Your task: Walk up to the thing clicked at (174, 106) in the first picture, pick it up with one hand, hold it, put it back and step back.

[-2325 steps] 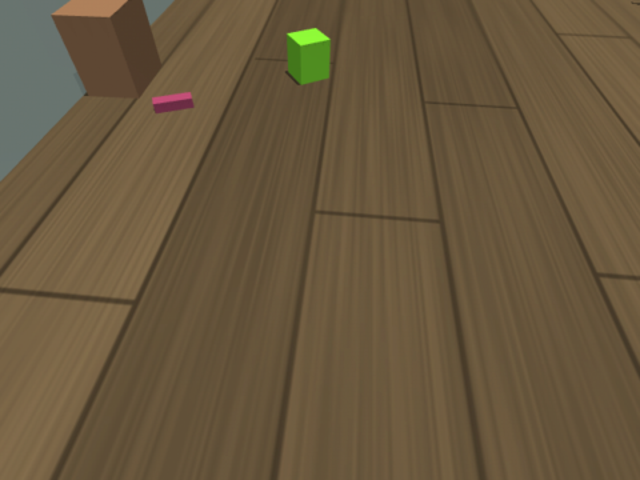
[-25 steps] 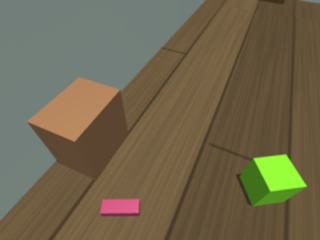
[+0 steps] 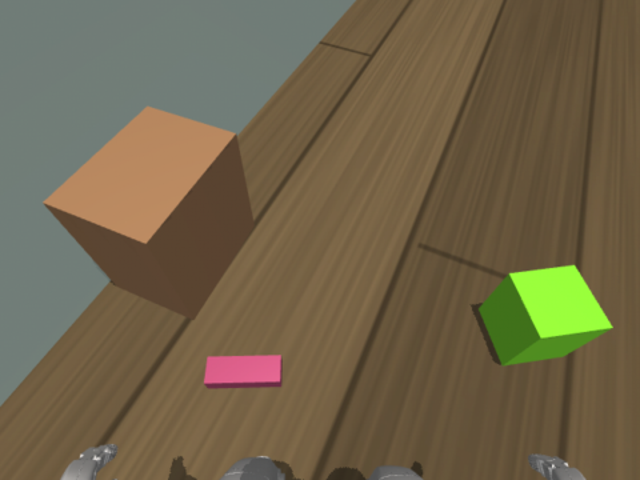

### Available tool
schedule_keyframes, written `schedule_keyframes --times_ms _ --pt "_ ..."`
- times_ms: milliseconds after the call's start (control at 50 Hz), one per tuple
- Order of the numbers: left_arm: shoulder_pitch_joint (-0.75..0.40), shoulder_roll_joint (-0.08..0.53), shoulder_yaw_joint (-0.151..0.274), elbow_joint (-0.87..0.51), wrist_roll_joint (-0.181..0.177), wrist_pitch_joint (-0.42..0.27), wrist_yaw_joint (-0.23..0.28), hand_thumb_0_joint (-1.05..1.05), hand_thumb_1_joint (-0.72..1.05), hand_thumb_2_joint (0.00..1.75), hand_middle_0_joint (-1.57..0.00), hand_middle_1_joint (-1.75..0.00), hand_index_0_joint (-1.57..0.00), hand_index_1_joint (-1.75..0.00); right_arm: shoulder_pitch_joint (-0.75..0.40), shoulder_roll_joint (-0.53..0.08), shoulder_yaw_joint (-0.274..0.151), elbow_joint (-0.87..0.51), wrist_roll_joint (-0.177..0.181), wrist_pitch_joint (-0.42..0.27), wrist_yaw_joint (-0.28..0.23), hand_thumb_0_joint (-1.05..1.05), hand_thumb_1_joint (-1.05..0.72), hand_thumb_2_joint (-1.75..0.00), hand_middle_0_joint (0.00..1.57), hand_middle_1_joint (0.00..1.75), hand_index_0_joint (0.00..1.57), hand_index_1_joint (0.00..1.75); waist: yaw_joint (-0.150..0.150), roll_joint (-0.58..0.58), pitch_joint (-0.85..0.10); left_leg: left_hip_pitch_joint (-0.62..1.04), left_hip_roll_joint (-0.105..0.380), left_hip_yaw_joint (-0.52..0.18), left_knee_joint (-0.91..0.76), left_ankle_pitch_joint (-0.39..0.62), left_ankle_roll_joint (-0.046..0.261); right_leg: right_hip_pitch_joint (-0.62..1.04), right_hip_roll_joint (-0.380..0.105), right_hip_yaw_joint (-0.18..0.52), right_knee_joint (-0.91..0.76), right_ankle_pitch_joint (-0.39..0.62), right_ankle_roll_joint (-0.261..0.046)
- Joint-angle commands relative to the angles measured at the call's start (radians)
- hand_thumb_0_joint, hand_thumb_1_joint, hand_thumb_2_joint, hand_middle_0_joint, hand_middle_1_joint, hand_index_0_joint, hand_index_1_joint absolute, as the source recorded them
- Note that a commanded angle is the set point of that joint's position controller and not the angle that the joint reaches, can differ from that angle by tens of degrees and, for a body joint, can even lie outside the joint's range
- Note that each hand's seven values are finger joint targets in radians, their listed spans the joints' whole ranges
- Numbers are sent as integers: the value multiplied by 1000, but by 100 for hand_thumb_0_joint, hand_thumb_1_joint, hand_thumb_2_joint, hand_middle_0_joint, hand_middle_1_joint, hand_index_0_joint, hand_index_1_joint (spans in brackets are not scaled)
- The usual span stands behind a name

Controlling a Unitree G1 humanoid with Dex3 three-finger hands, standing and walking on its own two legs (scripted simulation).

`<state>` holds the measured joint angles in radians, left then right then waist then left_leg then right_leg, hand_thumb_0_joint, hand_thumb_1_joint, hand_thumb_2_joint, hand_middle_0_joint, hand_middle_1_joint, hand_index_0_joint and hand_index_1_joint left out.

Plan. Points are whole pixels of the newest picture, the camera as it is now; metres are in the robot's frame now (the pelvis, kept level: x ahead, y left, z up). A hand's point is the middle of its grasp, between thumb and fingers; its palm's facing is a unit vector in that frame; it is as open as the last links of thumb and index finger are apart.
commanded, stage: step back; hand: left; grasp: from above
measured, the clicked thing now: (244, 371) +0.44 +0.21 -0.74
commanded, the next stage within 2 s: none
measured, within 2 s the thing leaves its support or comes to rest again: neither
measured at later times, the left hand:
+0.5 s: hand out of the picture +0.02 +0.26 -0.16, palm faces -0.09 -0.91 -0.40, open 7.4 cm
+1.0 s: hand out of the picture -0.11 +0.30 -0.15, palm faces +0.03 -0.93 -0.37, open 7.4 cm
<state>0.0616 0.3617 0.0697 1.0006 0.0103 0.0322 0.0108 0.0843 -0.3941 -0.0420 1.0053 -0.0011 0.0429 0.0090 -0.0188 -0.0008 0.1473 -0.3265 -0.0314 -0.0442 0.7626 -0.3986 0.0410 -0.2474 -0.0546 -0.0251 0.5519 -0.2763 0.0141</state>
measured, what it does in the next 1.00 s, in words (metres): walks backwards: right foot, then left foot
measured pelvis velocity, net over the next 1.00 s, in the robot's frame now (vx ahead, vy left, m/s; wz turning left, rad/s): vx -0.23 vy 0.03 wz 0.01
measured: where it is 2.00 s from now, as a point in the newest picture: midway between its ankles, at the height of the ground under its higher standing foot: outside the picture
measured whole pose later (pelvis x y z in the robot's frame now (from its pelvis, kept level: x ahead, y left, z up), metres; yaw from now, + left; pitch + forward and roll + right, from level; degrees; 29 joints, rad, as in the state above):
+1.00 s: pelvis -0.23 +0.03 +0.00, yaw +0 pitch -3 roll -1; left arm 0.13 0.39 0.09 0.83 0.00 0.06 0.03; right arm 0.16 -0.35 -0.03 0.88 -0.04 0.03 0.00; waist -0.01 -0.04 0.17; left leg -0.27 -0.02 -0.03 0.61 -0.29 0.03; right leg -0.50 0.12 0.15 1.17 -0.51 -0.02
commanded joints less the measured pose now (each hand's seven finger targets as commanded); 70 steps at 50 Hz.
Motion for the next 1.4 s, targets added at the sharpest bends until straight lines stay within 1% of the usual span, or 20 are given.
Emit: schedule_keyframes --times_ms 0,60,140,340,420,460,480,540,680,800,840,880,940,1080,1200,1240,1260,1280,1320,1380 --pt "-75 243 44 -145 4 -8 17 0 90 90 -20 -30 -20 -30 112 -178 -56 -56 -8 -20 -7 0 -90 -90 20 30 20 30 -21 -76 -176 76 66 -21 -238 421 11 23 -134 90 91 399 -131" --pt "-25 170 34 -166 -9 16 33 0 90 90 -20 -30 -20 -30 115 -324 -88 -92 -26 -40 -15 0 -90 -90 20 30 20 30 -22 187 -213 203 359 -399 -338 958 184 -195 165 186 498 -413 -54" --pt "37 203 37 -146 -15 18 38 0 90 90 -20 -30 -20 -30 2 -228 -70 -155 -33 -38 -41 0 -90 -90 20 30 20 30 39 155 -203 227 263 -221 -294 797 160 -253 147 233 652 -267 -42" --pt "67 199 59 -187 6 -5 12 0 90 90 -20 -30 -20 -30 69 -240 -76 -214 -23 -32 -42 0 -90 -90 20 30 20 30 -17 143 -220 241 294 -198 -256 640 207 -119 79 86 276 -221 -10" --pt "212 197 69 -145 21 -19 6 0 90 90 -20 -30 -20 -30 9 -225 -61 -222 -4 -18 -34 0 -90 -90 20 30 20 30 50 89 -237 14 210 -132 -171 361 81 146 45 87 -98 81 -70" --pt "126 365 104 -193 17 -23 2 0 90 90 -20 -30 -20 -30 -7 -164 -53 -235 4 -10 -41 0 -90 -90 20 30 20 30 65 -282 -147 -168 -78 -17 241 -213 -34 -16 -340 572 -248 206 -320" --pt "71 354 101 -234 25 -32 7 0 90 90 -20 -30 -20 -30 9 -194 -63 -210 -4 -6 -46 0 -90 -90 20 30 20 30 48 -221 -108 -141 -63 -122 414 -233 -42 -89 -371 618 -230 298 -358" --pt "-22 248 79 -259 14 -30 17 0 90 90 -20 -30 -20 -30 108 -184 -51 -167 14 -12 -46 0 -90 -90 20 30 20 30 -19 -121 -119 -159 -104 -142 457 -91 -43 -8 -170 275 -139 453 -219" --pt "120 236 73 -278 23 -23 32 0 90 90 -20 -30 -20 -30 69 -176 -43 -205 -3 -16 -45 0 -90 -90 20 30 20 30 79 -160 -176 -175 -42 -66 197 -142 -69 232 -212 265 -63 567 -256" --pt "33 261 61 -315 6 -1 18 0 90 90 -20 -30 -20 -30 225 -174 -64 -147 -21 -25 -22 0 -90 -90 20 30 20 30 -17 -157 -228 150 -1 49 -283 144 -17 17 -165 219 23 325 -162" --pt "80 178 41 -320 -1 3 15 0 90 90 -20 -30 -20 -30 159 -298 -92 -184 -49 -33 -17 0 -90 -90 20 30 20 30 -2 204 -195 221 317 -412 -423 307 112 -265 81 104 301 -150 -47" --pt "-2 226 71 -295 13 6 39 0 90 90 -20 -30 -20 -30 84 -331 -95 -199 -37 -36 -18 0 -90 -90 20 30 20 30 -31 169 -131 -19 429 -466 -438 483 258 -195 160 229 656 -380 -35" --pt "118 218 73 -246 -9 6 32 0 90 90 -20 -30 -20 -30 -22 -230 -61 -228 -36 -40 -34 0 -90 -90 20 30 20 30 58 122 -114 67 284 -203 -362 554 171 -265 167 225 761 -234 -34" --pt "124 199 62 -251 4 -1 12 0 90 90 -20 -30 -20 -30 77 -232 -76 -236 -27 -38 -40 0 -90 -90 20 30 20 30 -17 151 -175 256 298 -177 -304 559 234 -226 115 135 478 -253 29" --pt "311 188 69 -157 9 -11 -3 0 90 90 -20 -30 -20 -30 3 -264 -84 -263 -23 -5 -29 0 -90 -90 20 30 20 30 54 202 -243 70 246 -133 -258 309 119 103 81 7 -87 -33 -38" --pt "284 286 96 -183 38 -25 -2 0 90 90 -20 -30 -20 -30 31 -176 -57 -272 -6 -2 -25 0 -90 -90 20 30 20 30 39 -96 -186 -229 58 -60 -28 -10 -5 162 -140 394 -189 -84 -120" --pt "199 401 118 -223 35 -18 -1 0 90 90 -20 -30 -20 -30 -35 -165 -63 -284 -4 -2 -40 0 -90 -90 20 30 20 30 93 -291 -123 -206 -69 -54 237 -202 -48 -107 -360 592 -280 -40 -298" --pt "129 396 114 -256 31 -26 6 0 90 90 -20 -30 -20 -30 -35 -208 -77 -278 -8 3 -45 0 -90 -90 20 30 20 30 69 -243 -56 -158 -27 -159 401 -185 -59 -255 -400 624 -309 -40 -332" --pt "-24 291 85 -281 28 -29 18 0 90 90 -20 -30 -20 -30 78 -199 -74 -223 5 -3 -40 0 -90 -90 20 30 20 30 -28 -94 -46 -128 -81 -158 485 -62 -43 -220 -214 298 -183 180 -231" --pt "26 258 82 -289 37 -26 20 0 90 90 -20 -30 -20 -30 106 -190 -59 -214 0 -14 -39 0 -90 -90 20 30 20 30 16 -142 -105 -112 -76 -87 410 -75 -57 -81 -155 195 -104 295 -199"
